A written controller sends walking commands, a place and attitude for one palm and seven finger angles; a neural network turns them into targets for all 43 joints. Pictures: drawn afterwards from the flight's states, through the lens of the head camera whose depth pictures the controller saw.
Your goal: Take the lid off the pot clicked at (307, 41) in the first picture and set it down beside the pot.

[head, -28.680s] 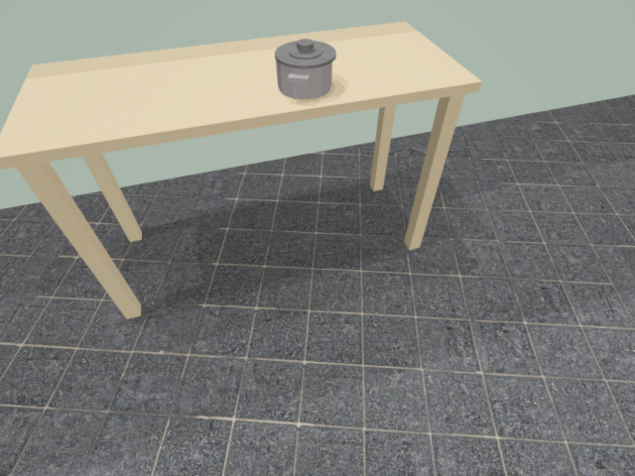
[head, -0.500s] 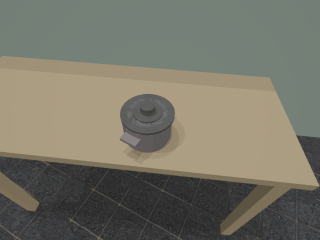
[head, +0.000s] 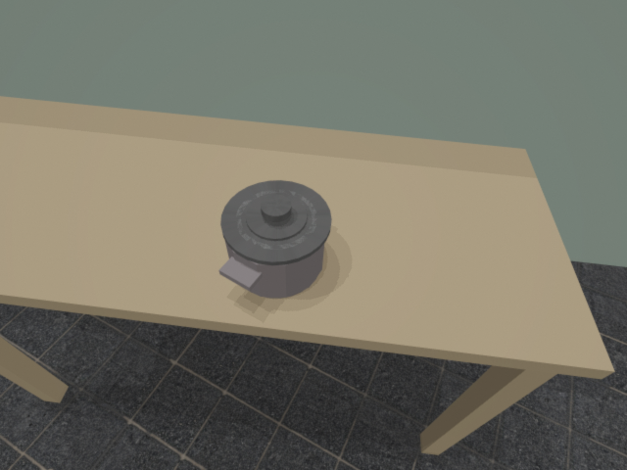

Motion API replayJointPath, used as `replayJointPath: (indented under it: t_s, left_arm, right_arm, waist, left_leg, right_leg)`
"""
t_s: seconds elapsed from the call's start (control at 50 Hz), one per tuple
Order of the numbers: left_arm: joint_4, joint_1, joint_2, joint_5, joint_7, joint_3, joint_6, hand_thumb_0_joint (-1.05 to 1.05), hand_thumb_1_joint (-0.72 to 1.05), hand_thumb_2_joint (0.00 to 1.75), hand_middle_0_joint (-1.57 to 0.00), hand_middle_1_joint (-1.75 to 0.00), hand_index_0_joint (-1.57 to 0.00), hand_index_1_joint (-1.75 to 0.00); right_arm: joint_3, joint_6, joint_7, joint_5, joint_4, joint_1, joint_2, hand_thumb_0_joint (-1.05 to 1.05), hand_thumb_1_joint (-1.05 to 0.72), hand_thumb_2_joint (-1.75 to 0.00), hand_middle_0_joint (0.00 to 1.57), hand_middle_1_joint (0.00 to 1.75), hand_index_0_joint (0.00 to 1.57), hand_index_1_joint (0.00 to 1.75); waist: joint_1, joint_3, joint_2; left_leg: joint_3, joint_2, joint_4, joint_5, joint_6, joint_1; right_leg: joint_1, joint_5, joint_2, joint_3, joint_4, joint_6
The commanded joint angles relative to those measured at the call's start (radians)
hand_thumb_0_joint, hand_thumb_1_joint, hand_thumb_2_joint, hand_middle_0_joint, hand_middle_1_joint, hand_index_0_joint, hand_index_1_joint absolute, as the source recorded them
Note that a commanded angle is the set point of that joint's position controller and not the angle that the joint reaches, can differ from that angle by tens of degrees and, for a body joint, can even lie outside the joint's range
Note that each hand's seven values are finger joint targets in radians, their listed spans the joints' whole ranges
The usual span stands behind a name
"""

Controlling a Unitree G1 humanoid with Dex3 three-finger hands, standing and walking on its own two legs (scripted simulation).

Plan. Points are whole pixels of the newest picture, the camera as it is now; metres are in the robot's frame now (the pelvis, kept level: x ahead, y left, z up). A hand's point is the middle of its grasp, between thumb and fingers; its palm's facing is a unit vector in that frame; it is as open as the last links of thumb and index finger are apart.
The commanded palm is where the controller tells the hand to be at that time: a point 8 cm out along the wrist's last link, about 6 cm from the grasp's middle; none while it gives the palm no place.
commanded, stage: look again from close up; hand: left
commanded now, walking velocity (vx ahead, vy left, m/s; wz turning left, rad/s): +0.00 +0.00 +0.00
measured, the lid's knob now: (276, 208) +0.44 +0.09 +0.09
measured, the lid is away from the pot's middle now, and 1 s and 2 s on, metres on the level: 0.01 0.01 0.01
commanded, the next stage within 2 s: lift the closed hand beside the body in 0.22 s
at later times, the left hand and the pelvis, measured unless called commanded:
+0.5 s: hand out of the picture +0.11 +0.19 -0.09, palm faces +0.13 -0.94 -0.31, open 6.7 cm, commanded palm +0.08 +0.23 -0.04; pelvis -0.01 +0.00 +0.00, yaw +2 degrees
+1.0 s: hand out of the picture +0.10 +0.22 -0.01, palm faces +0.27 -0.90 -0.34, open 3.1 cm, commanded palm +0.06 +0.26 +0.04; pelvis -0.02 -0.01 +0.00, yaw +1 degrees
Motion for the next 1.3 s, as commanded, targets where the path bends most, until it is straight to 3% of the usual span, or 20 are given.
replayJointPath:
  t_s: [0.0,0.28,0.3,0.32,0.34,0.38,0.42,0.48,0.54,0.6,0.64,0.7,0.78,0.86,0.9,1.0,1.06,1.12,1.2,1.28]
  left_arm:
    - [-0.020,0.084,0.098,-0.005,0.010,0.018,-0.009,0.00,0.90,0.90,-0.20,-0.30,-0.20,-0.30]
    - [-0.004,0.105,0.074,-0.004,0.011,0.017,-0.012,0.00,0.90,0.90,-0.20,-0.30,-0.20,-0.30]
    - [-0.061,0.033,0.172,-0.007,0.014,0.023,-0.025,0.00,0.90,0.90,-0.20,-0.30,-0.20,-0.30]
    - [-1.103,-0.538,0.336,-0.175,0.058,0.060,-0.146,0.00,0.90,0.90,-0.24,-0.35,-0.24,-0.35]
    - [-1.082,-0.209,0.207,-0.163,0.103,-0.029,-0.092,0.00,0.90,0.90,-0.29,-0.40,-0.29,-0.40]
    - [-0.962,0.007,0.045,-0.122,0.131,-0.059,0.003,0.00,0.90,0.90,-0.38,-0.49,-0.38,-0.49]
    - [-0.858,0.150,-0.077,-0.079,0.117,-0.140,0.034,0.00,0.90,0.90,-0.46,-0.59,-0.46,-0.59]
    - [-0.737,0.253,0.023,-0.024,0.095,-0.012,0.037,0.00,0.90,0.90,-0.60,-0.73,-0.60,-0.73]
    - [-0.962,0.488,0.196,-0.048,0.084,0.205,-0.008,0.00,0.90,0.90,-0.73,-0.88,-0.73,-0.88]
    - [-1.136,0.409,0.204,-0.054,0.068,0.200,-0.031,0.00,0.90,0.90,-0.86,-1.02,-0.86,-1.02]
    - [-1.135,0.273,0.163,-0.052,0.059,0.146,-0.036,0.00,0.90,0.90,-0.95,-1.12,-0.95,-1.12]
    - [-1.197,0.148,0.192,-0.051,0.060,0.157,-0.053,0.00,0.90,0.90,-1.08,-1.26,-1.08,-1.26]
    - [-1.389,0.182,0.223,-0.059,0.067,0.171,-0.061,0.00,0.90,0.90,-1.26,-1.45,-1.26,-1.45]
    - [-1.258,0.291,0.168,-0.055,0.061,0.162,-0.032,0.00,0.90,0.90,-1.30,-1.50,-1.30,-1.50]
    - [-1.279,0.320,0.225,-0.053,0.059,0.224,-0.037,0.00,0.90,0.90,-1.30,-1.50,-1.30,-1.50]
    - [-1.461,0.351,0.312,-0.052,0.065,0.307,-0.062,0.00,0.90,0.90,-1.30,-1.50,-1.30,-1.50]
    - [-1.388,0.427,0.220,-0.054,0.049,0.251,-0.059,0.00,0.90,0.90,-1.30,-1.50,-1.30,-1.50]
    - [-1.468,0.422,0.202,-0.049,0.035,0.209,-0.078,0.00,0.90,0.90,-1.30,-1.50,-1.30,-1.50]
    - [-1.562,0.392,0.325,-0.042,0.060,0.319,-0.089,0.00,0.90,0.90,-1.30,-1.50,-1.30,-1.50]
    - [-1.494,0.429,0.254,-0.049,0.050,0.285,-0.093,0.00,0.90,0.90,-1.30,-1.50,-1.30,-1.50]
  right_arm:
    - [-0.008,-0.020,0.000,-0.001,-0.025,0.063,-0.081,0.00,-0.90,-0.90,0.20,0.30,0.20,0.30]
    - [-0.005,-0.021,-0.003,0.000,-0.007,0.076,-0.062,0.00,-0.90,-0.90,0.20,0.30,0.20,0.30]
    - [-0.012,-0.024,0.006,-0.023,-0.090,0.057,-0.104,0.00,-0.90,-0.90,0.20,0.30,0.20,0.30]
    - [-0.033,-0.157,0.018,0.041,-0.360,-0.148,-0.311,0.00,-0.90,-0.90,0.20,0.30,0.20,0.30]
    - [-0.028,-0.245,-0.014,0.067,-0.372,-0.074,-0.226,0.00,-0.90,-0.90,0.20,0.30,0.20,0.30]
    - [-0.028,-0.263,-0.009,0.060,-0.303,-0.074,-0.201,0.00,-0.90,-0.90,0.20,0.30,0.20,0.30]
    - [-0.022,-0.265,0.022,0.038,-0.325,-0.099,-0.213,0.00,-0.90,-0.90,0.20,0.30,0.20,0.30]
    - [-0.075,-0.199,0.054,0.026,-0.406,-0.140,-0.222,0.00,-0.90,-0.90,0.20,0.30,0.20,0.30]
    - [-0.097,-0.145,0.051,0.022,-0.515,-0.197,-0.210,0.00,-0.90,-0.90,0.20,0.30,0.20,0.30]
    - [-0.083,-0.115,0.036,0.035,-0.600,-0.227,-0.194,0.00,-0.90,-0.90,0.20,0.30,0.20,0.30]
    - [-0.066,-0.097,0.031,0.033,-0.630,-0.225,-0.197,0.00,-0.90,-0.90,0.20,0.30,0.20,0.30]
    - [-0.055,-0.087,0.015,0.028,-0.667,-0.210,-0.203,0.00,-0.90,-0.90,0.20,0.30,0.20,0.30]
    - [-0.035,-0.106,-0.007,0.014,-0.704,-0.205,-0.197,0.00,-0.90,-0.90,0.20,0.30,0.20,0.30]
    - [-0.044,-0.089,-0.016,0.016,-0.691,-0.207,-0.197,0.00,-0.90,-0.90,0.20,0.30,0.20,0.30]
    - [-0.047,-0.083,-0.014,0.018,-0.692,-0.223,-0.202,0.00,-0.90,-0.90,0.20,0.30,0.20,0.30]
    - [-0.041,-0.104,-0.020,0.014,-0.687,-0.245,-0.186,0.00,-0.90,-0.90,0.20,0.30,0.20,0.30]
    - [-0.049,-0.101,-0.020,0.017,-0.673,-0.244,-0.179,0.00,-0.90,-0.90,0.20,0.30,0.20,0.30]
    - [-0.051,-0.110,-0.012,0.019,-0.686,-0.240,-0.184,0.00,-0.90,-0.90,0.20,0.30,0.20,0.30]
    - [-0.050,-0.133,-0.023,0.013,-0.672,-0.240,-0.189,0.00,-0.90,-0.90,0.20,0.30,0.20,0.30]
    - [-0.054,-0.124,-0.027,0.017,-0.661,-0.248,-0.183,0.00,-0.90,-0.90,0.20,0.30,0.20,0.30]
  waist:
    - [0.001,0.018,0.004]
    - [-0.001,0.022,0.015]
    - [-0.037,0.050,0.053]
    - [-0.027,-0.183,0.187]
    - [-0.060,-0.208,0.187]
    - [-0.039,-0.162,0.172]
    - [-0.035,-0.069,-0.003]
    - [0.001,0.010,-0.143]
    - [0.084,-0.133,-0.117]
    - [0.048,-0.096,-0.004]
    - [0.004,0.031,0.069]
    - [-0.020,0.057,0.058]
    - [0.012,-0.142,0.110]
    - [0.009,-0.038,0.007]
    - [0.028,-0.043,-0.007]
    - [0.057,-0.084,0.058]
    - [0.049,-0.034,0.012]
    - [0.047,-0.061,0.014]
    - [0.060,-0.103,0.056]
    - [0.052,-0.029,0.000]
  left_leg:
    - [-0.105,0.116,-0.062,0.262,0.016,0.017]
    - [-0.101,0.117,-0.072,0.265,0.014,0.025]
    - [-0.129,0.042,-0.104,0.379,0.014,0.075]
    - [-0.114,-0.025,-0.061,0.285,-0.001,0.077]
    - [-0.065,0.011,-0.067,0.339,-0.023,0.176]
    - [-0.081,0.013,-0.097,0.412,-0.044,0.150]
    - [-0.098,0.009,-0.087,0.429,-0.010,0.130]
    - [-0.103,0.012,-0.074,0.350,0.004,0.015]
    - [-0.067,0.011,-0.094,0.336,-0.009,0.025]
    - [-0.031,0.006,-0.096,0.262,-0.006,0.045]
    - [-0.021,-0.001,-0.088,0.161,-0.004,0.018]
    - [-0.021,-0.003,-0.070,0.084,0.003,0.049]
    - [-0.021,-0.007,-0.070,0.176,0.012,0.146]
    - [-0.027,0.000,-0.068,0.178,0.014,0.101]
    - [-0.032,0.003,-0.074,0.193,0.013,0.099]
    - [-0.034,0.007,-0.084,0.255,0.013,0.118]
    - [-0.032,0.016,-0.079,0.256,0.016,0.109]
    - [-0.037,0.020,-0.077,0.266,0.019,0.115]
    - [-0.042,0.022,-0.079,0.267,0.015,0.132]
    - [-0.034,0.026,-0.075,0.250,0.018,0.118]
  right_leg:
    - [-0.023,0.283,-0.113,0.091,-0.075,-0.036]
    - [-0.022,0.294,-0.119,0.097,-0.084,-0.035]
    - [-0.075,0.316,-0.033,0.087,0.010,-0.063]
    - [-0.055,0.202,-0.019,0.060,-0.076,-0.021]
    - [-0.026,0.300,0.000,0.038,-0.054,-0.052]
    - [0.014,0.329,0.001,0.003,-0.067,-0.048]
    - [-0.010,0.345,0.006,-0.038,-0.084,-0.029]
    - [-0.072,0.298,0.004,-0.050,-0.082,-0.009]
    - [0.055,0.284,-0.011,-0.024,-0.086,-0.012]
    - [0.020,0.232,-0.014,-0.004,-0.116,-0.008]
    - [-0.087,0.161,-0.009,0.006,-0.149,-0.002]
    - [-0.148,0.084,-0.006,0.013,-0.189,0.002]
    - [-0.035,0.177,-0.006,0.022,-0.161,-0.003]
    - [-0.067,0.205,-0.002,0.002,-0.156,0.005]
    - [-0.054,0.210,0.000,-0.001,-0.157,0.002]
    - [-0.007,0.237,-0.002,0.003,-0.155,-0.004]
    - [-0.028,0.241,-0.001,-0.005,-0.150,-0.001]
    - [-0.025,0.242,-0.001,-0.009,-0.136,0.001]
    - [-0.019,0.227,0.003,-0.003,-0.143,0.000]
    - [-0.056,0.219,0.003,-0.005,-0.149,0.002]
